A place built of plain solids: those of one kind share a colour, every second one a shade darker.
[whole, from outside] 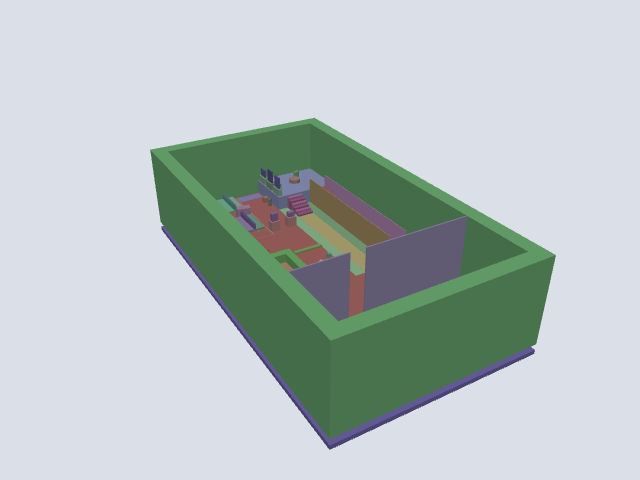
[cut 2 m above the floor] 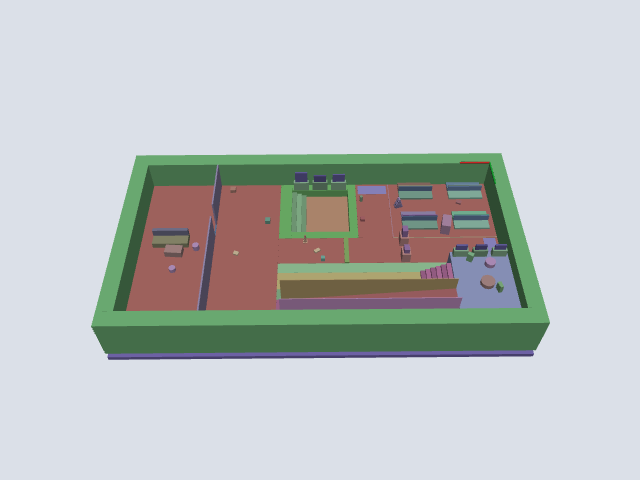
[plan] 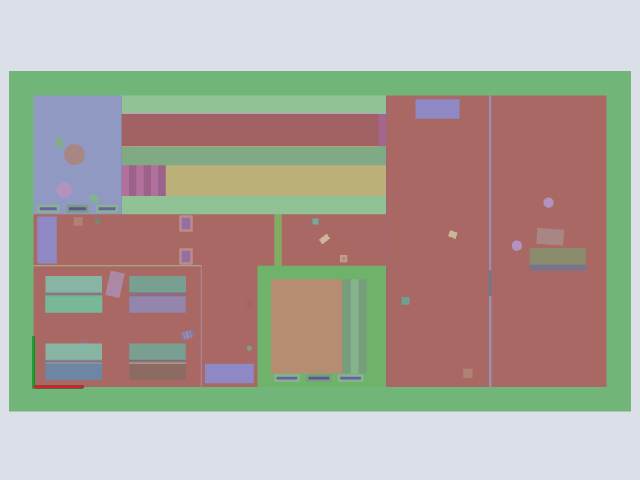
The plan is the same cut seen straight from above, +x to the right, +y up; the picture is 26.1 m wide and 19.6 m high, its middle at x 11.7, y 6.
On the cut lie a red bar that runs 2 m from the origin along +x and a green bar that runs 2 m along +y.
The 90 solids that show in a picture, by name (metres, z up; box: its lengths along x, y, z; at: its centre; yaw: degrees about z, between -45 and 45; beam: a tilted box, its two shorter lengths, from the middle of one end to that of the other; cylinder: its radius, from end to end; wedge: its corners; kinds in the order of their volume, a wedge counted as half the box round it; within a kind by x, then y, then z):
{
 "wall_1": {"box": [1.0, 11.9, 6.0], "at": [-0.5, 5.95, 2.0]},
 "wall_2": {"box": [25.4, 1.0, 6.0], "at": [11.7, -0.5, 2.0]},
 "wall_3": {"box": [25.4, 1.0, 6.0], "at": [11.7, 12.4, 2.0]},
 "wall_4": {"box": [1.0, 11.9, 6.0], "at": [23.9, 5.95, 2.0]},
 "floor_1": {"box": [6.85, 4.95, 1.0], "at": [3.42, 2.48, -0.5]},
 "floor_2": {"box": [14.4, 2.1, 1.0], "at": [7.2, 6.0, -0.5]},
 "floor_3": {"box": [2.3, 4.95, 1.0], "at": [8.0, 2.48, -0.5]},
 "floor_4": {"box": [4.2, 11.9, 1.0], "at": [16.5, 5.95, -0.5]},
 "floor_5": {"box": [4.8, 11.9, 1.0], "at": [21.0, 5.95, -0.5]},
 "floor_base_1": {"box": [25.4, 13.9, 0.3], "at": [11.7, 5.95, -1.57]},
 "floor_deck_1": {"box": [3.6, 4.85, 2.05], "at": [1.8, 9.47, 0.03]},
 "floor_fore_1": {"box": [10.8, 0.75, 1.0], "at": [9.0, 7.42, -0.5]},
 "floor_fore_2": {"box": [10.8, 0.79, 1.0], "at": [9.0, 9.45, -0.5]},
 "floor_fore_3": {"box": [10.8, 0.76, 1.0], "at": [9.0, 11.52, -0.5]},
 "ramp_ramp_1": {"wedge": [[3.6, 9.84, -1.0], [3.6, 9.84, 1.05], [3.6, 11.14, -1.0], [3.6, 11.14, 1.05], [14.1, 9.84, -1.0], [14.1, 9.84, 0.0], [14.1, 11.14, -1.0], [14.1, 11.14, 0.0]]},
 "floor_before_steps_1": {"box": [9.0, 1.25, 1.0], "at": [9.9, 8.43, -0.5]},
 "floor_rim_1": {"box": [0.55, 4.95, 1.0], "at": [9.43, 2.48, -0.5]},
 "floor_rim_2": {"box": [3.9, 0.55, 1.0], "at": [11.65, 0.28, -0.5]},
 "floor_rim_3": {"box": [3.9, 0.55, 1.0], "at": [11.65, 4.67, -0.5]},
 "floor_rim_4": {"box": [0.8, 4.95, 1.0], "at": [14.0, 2.48, -0.5]},
 "part_1": {"box": [0.1, 3.71, 5.05], "at": [18.65, 1.85, 2.48]},
 "part_2": {"box": [0.1, 7.14, 5.05], "at": [18.65, 8.33, 2.48]},
 "floor_pit_1": {"box": [2.91, 3.85, 0.36], "at": [11.15, 2.48, -0.82]},
 "step_tread_1": {"box": [0.3, 1.25, 1.9], "at": [3.75, 8.43, -0.05]},
 "step_tread_2": {"box": [0.3, 1.25, 1.75], "at": [4.05, 8.43, -0.12]},
 "step_tread_3": {"box": [0.3, 1.25, 1.6], "at": [4.35, 8.43, -0.2]},
 "step_tread_4": {"box": [0.3, 1.25, 1.45], "at": [4.65, 8.43, -0.28]},
 "step_tread_5": {"box": [0.3, 1.25, 1.3], "at": [4.95, 8.43, -0.35]},
 "step_tread_6": {"box": [0.3, 1.25, 1.15], "at": [5.25, 8.43, -0.42]},
 "step_down_1": {"box": [0.33, 3.85, 0.52], "at": [12.78, 2.48, -0.74]},
 "step_down_2": {"box": [0.33, 3.85, 0.68], "at": [13.11, 2.48, -0.66]},
 "step_down_3": {"box": [0.33, 3.85, 0.84], "at": [13.44, 2.48, -0.58]},
 "edgeS_1": {"box": [0.9, 0.33, 0.55], "at": [0.6, 7.28, 1.32]},
 "edgeS_2": {"box": [0.9, 0.33, 0.55], "at": [1.8, 7.28, 1.32]},
 "edgeS_3": {"box": [0.9, 0.33, 0.55], "at": [3.0, 7.28, 1.32]},
 "edgeS_4": {"box": [1.05, 0.32, 0.7], "at": [10.35, 0.36, 0.35]},
 "edgeS_5": {"box": [1.05, 0.32, 0.7], "at": [11.65, 0.36, 0.35]},
 "edgeS_6": {"box": [1.05, 0.32, 0.7], "at": [12.95, 0.36, 0.35]},
 "seat_1": {"box": [2.32, 0.72, 0.14], "at": [1.65, 1.42, 0.38]},
 "seat_2": {"box": [2.32, 0.72, 0.14], "at": [1.65, 4.17, 0.38]},
 "seat_3": {"box": [2.32, 0.72, 0.14], "at": [5.07, 1.42, 0.38]},
 "seat_4": {"box": [2.32, 0.72, 0.14], "at": [5.07, 4.17, 0.38]},
 "ramp_sidea_1": {"box": [10.5, 0.04, 2.05], "at": [8.85, 9.82, 0.97]},
 "ramp_sideb_1": {"box": [10.5, 0.04, 2.05], "at": [8.85, 11.16, 0.97]},
 "sofa_seat_1": {"box": [2.3, 0.92, 0.4], "at": [21.42, 5.21, 0.2]},
 "neck_1": {"box": [0.55, 0.67, 0.75], "at": [6.23, 5.33, 0.38]},
 "neck_2": {"box": [0.55, 0.67, 0.75], "at": [6.23, 6.67, 0.38]},
 "trolley_1": {"box": [0.59, 1.02, 0.84], "at": [3.33, 4.19, 0.42], "yaw": -12.5},
 "low_1": {"cylinder": 0.42, "from": [1.68, 9.49, 1.05], "to": [1.68, 9.49, 1.34]},
 "low_2": {"box": [1.1, 0.65, 0.45], "at": [21.1, 6.13, 0.23], "yaw": -4.1},
 "edgeS_plant_1": {"box": [0.7, 0.13, 0.61], "at": [0.6, 7.28, 1.91]},
 "edgeS_plant_2": {"box": [0.7, 0.13, 0.96], "at": [1.8, 7.28, 2.08]},
 "edgeS_plant_3": {"box": [0.7, 0.13, 0.91], "at": [3.0, 7.28, 2.06]},
 "edgeS_plant_4": {"box": [0.85, 0.12, 0.66], "at": [10.35, 0.36, 1.03]},
 "edgeS_plant_5": {"box": [0.85, 0.12, 0.56], "at": [11.65, 0.36, 0.98]},
 "edgeS_plant_6": {"box": [0.85, 0.12, 0.86], "at": [12.95, 0.36, 1.13]},
 "floor_before_ramp_1": {"box": [0.3, 1.3, 1.0], "at": [14.25, 10.49, -0.5]},
 "sofa_back_1": {"box": [2.3, 0.24, 0.49], "at": [21.42, 4.87, 0.65]},
 "low_mat_1": {"box": [0.8, 1.92, 0.06], "at": [0.55, 6.0, -0.02]},
 "low_mat_2": {"box": [2.0, 0.8, 0.06], "at": [8.0, 0.55, -0.02]},
 "low_mat_3": {"box": [1.8, 0.8, 0.06], "at": [16.5, 11.35, -0.02]},
 "sr00a_seat_1": {"box": [2.32, 0.72, 0.14], "at": [1.65, 0.64, 0.38]},
 "sr01a_seat_1": {"box": [2.32, 0.72, 0.14], "at": [5.07, 0.64, 0.38]},
 "sr10a_seat_1": {"box": [2.32, 0.72, 0.14], "at": [1.65, 3.39, 0.38]},
 "sr11a_seat_1": {"box": [2.32, 0.72, 0.14], "at": [5.07, 3.39, 0.38]},
 "back_1": {"box": [2.32, 0.05, 0.42], "at": [1.65, 1.08, 0.66]},
 "back_2": {"box": [2.32, 0.05, 0.42], "at": [1.65, 3.83, 0.66]},
 "back_3": {"box": [2.32, 0.05, 0.42], "at": [5.07, 1.08, 0.66]},
 "back_4": {"box": [2.32, 0.05, 0.42], "at": [5.07, 3.83, 0.66]},
 "pouf_1": {"cylinder": 0.32, "from": [1.26, 8.03, 1.05], "to": [1.26, 8.03, 1.36]},
 "pouf_2": {"cylinder": 0.21, "from": [19.74, 5.77, 0.0], "to": [19.74, 5.77, 0.39]},
 "pouf_3": {"cylinder": 0.21, "from": [21.03, 7.53, 0.0], "to": [21.03, 7.53, 0.28]},
 "neck_plant_1": {"box": [0.35, 0.47, 0.61], "at": [6.23, 5.33, 1.05]},
 "neck_plant_2": {"box": [0.35, 0.47, 0.36], "at": [6.23, 6.67, 0.93]},
 "low_beam_1": {"box": [0.3, 2.1, 0.17], "at": [9.98, 6.0, 0.04]},
 "edge_carton_1": {"box": [0.36, 0.36, 0.4], "at": [1.82, 6.76, 0.2]},
 "edge_carton_2": {"box": [0.38, 0.38, 0.26], "at": [17.74, 0.55, 0.13]},
 "cabin_bag_1": {"box": [0.36, 0.27, 0.62], "at": [2.46, 7.7, 1.36], "yaw": -33.1},
 "suitcase_1": {"box": [0.22, 0.41, 0.56], "at": [1.07, 9.96, 1.33], "yaw": 14.7},
 "sr00a_back_1": {"box": [2.32, 0.05, 0.42], "at": [1.65, 0.97, 0.66]},
 "sr01a_back_1": {"box": [2.32, 0.05, 0.42], "at": [5.07, 0.97, 0.66]},
 "sr10a_back_1": {"box": [2.32, 0.05, 0.42], "at": [1.65, 3.73, 0.66]},
 "sr11a_back_1": {"box": [2.32, 0.05, 0.42], "at": [5.07, 3.73, 0.66]},
 "edge_crate_1": {"box": [0.33, 0.33, 0.31], "at": [15.19, 3.51, 0.15]},
 "inway_parcel_1": {"box": [0.4, 0.24, 0.15], "at": [11.88, 6.04, 0.03], "yaw": 36.9},
 "inway_parcel_2": {"box": [0.33, 0.27, 0.17], "at": [17.12, 6.22, 0.04], "yaw": -20.7},
 "edge_step_stool_1": {"box": [0.31, 0.31, 0.21], "at": [8.81, 3.37, 0.1]},
 "low_stripN_1": {"box": [6.85, 0.04, 0.06], "at": [3.42, 4.95, -0.02]},
 "low_stripE_1": {"box": [0.04, 4.95, 0.06], "at": [6.85, 2.48, -0.02]},
 "low_threshold_1": {"box": [0.1, 1.05, 0.07], "at": [18.65, 4.24, -0.01]}
}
